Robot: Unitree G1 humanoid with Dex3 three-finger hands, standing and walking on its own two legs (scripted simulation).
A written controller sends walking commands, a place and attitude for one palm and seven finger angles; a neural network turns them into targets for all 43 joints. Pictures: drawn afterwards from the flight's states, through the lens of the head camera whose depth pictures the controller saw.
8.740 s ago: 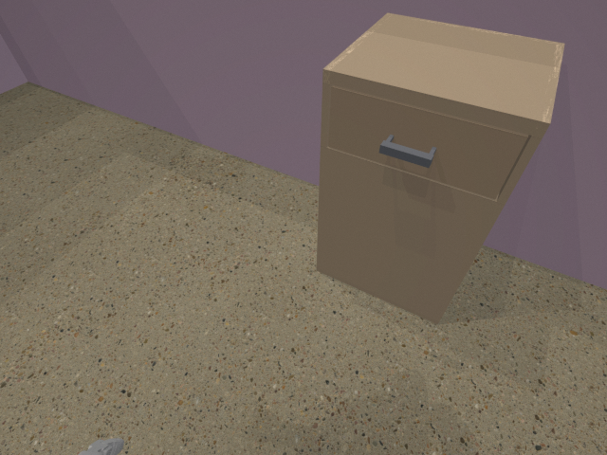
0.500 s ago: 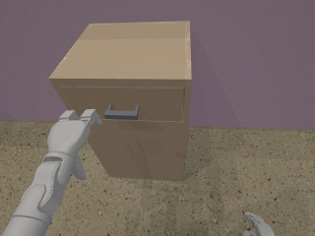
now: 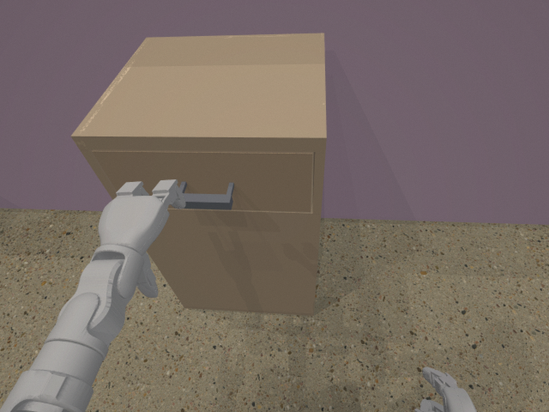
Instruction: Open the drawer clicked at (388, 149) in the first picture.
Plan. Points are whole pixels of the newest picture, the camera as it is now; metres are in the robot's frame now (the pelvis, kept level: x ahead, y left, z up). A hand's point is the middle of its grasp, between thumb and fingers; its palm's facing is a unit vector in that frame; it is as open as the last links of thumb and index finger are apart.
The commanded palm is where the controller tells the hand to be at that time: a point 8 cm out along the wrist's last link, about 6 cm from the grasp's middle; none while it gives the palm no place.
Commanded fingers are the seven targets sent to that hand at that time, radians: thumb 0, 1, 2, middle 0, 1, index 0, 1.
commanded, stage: move the hooked fingers above the handle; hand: left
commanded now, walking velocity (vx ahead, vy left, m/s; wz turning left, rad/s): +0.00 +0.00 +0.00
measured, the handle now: (204, 194) +0.53 +0.22 -0.05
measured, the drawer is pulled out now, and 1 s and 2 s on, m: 0.00 0.00 0.00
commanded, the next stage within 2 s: lower the fingers behind the handle in 1.80 s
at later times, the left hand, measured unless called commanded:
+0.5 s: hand (172, 218) +0.40 +0.22 +0.04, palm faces -0.03 -0.05 -1.00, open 13.8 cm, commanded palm +0.38 +0.23 +0.10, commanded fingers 0.00 -0.50 0.30 -0.30 -1.20 -0.30 -1.20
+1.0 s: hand (189, 202) +0.45 +0.21 +0.02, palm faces -0.05 -0.02 -1.00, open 13.8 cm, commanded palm +0.44 +0.22 +0.07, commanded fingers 0.00 -0.50 0.30 -0.30 -1.20 -0.30 -1.20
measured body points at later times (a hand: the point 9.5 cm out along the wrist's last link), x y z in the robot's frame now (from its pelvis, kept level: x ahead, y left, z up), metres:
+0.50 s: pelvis +0.01 +0.01 -0.01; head +0.06 -0.02 +0.44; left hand +0.40 +0.22 +0.09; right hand +0.11 -0.26 -0.14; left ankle +0.03 +0.13 -0.73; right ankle -0.04 -0.11 -0.73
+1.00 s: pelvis +0.01 +0.01 -0.02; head +0.07 -0.01 +0.43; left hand +0.45 +0.21 +0.07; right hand +0.05 -0.27 -0.15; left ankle +0.03 +0.13 -0.73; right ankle -0.04 -0.11 -0.73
